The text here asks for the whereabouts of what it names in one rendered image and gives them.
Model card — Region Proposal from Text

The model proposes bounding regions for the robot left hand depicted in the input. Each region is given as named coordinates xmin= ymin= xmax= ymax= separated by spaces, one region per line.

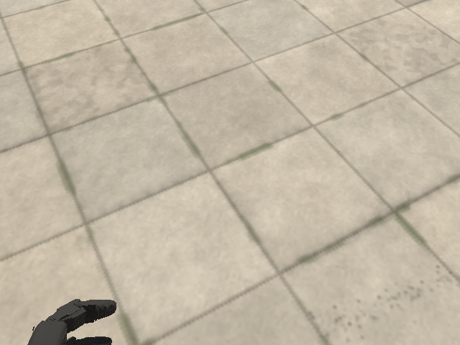
xmin=28 ymin=299 xmax=116 ymax=345

